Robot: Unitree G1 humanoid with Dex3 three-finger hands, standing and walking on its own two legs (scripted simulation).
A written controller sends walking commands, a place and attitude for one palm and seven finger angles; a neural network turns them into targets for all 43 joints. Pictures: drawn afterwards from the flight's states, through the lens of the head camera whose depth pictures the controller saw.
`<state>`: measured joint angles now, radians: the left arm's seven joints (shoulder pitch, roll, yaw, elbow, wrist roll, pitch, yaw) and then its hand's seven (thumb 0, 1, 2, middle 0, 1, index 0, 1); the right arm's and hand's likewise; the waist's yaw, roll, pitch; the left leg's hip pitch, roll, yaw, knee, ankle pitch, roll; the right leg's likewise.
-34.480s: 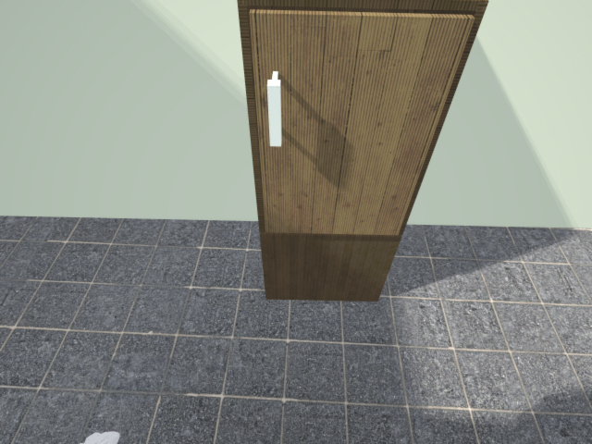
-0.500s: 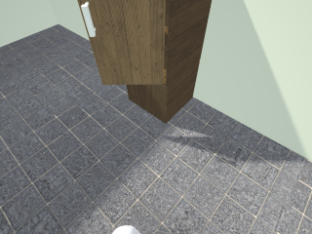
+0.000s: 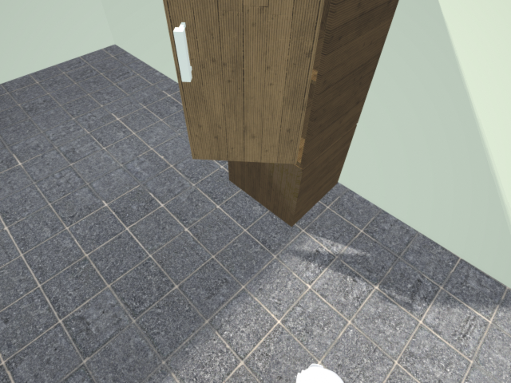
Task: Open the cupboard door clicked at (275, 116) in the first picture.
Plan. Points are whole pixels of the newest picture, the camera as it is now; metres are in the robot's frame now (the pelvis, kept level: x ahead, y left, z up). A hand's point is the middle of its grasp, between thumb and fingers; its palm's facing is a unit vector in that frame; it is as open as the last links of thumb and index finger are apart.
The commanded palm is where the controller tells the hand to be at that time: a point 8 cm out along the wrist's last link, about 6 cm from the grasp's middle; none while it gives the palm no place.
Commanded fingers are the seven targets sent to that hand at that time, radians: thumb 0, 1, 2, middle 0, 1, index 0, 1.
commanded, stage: take the last steps up to it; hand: left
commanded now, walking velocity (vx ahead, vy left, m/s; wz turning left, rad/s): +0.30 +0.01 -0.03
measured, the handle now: (184, 52) +0.87 +0.24 +0.08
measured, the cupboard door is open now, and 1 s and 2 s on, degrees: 41 41 41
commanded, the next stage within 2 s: come to a stop and stand still in 0.62 s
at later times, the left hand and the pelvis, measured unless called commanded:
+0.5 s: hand (177, 362) +0.19 +0.16 -0.17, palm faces +0.08 -0.98 -0.19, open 7.2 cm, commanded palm none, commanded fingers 0.00 0.90 0.90 -0.20 -0.30 -0.20 -0.30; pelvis +0.18 -0.02 +0.00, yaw +1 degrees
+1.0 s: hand (177, 275) +0.36 +0.20 -0.18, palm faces +0.01 -0.97 -0.24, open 7.3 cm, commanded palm none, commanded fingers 0.00 0.90 0.90 -0.20 -0.30 -0.20 -0.30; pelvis +0.32 +0.00 -0.01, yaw +0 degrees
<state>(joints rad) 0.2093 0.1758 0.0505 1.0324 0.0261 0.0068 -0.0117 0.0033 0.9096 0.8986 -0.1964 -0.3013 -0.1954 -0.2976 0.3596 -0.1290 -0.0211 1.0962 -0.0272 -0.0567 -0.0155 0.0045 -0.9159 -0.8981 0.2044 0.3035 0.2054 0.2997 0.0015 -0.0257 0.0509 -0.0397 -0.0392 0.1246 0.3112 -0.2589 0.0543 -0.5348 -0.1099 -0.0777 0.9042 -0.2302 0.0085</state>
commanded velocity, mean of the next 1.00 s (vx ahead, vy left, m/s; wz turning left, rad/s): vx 0.09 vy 0.00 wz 0.00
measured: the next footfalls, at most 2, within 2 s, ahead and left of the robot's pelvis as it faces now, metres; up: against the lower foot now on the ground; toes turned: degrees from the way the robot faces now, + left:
right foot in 0.18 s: +0.19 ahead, -0.13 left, +0.00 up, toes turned -8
left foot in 0.60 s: +0.34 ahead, +0.12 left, +0.00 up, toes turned +5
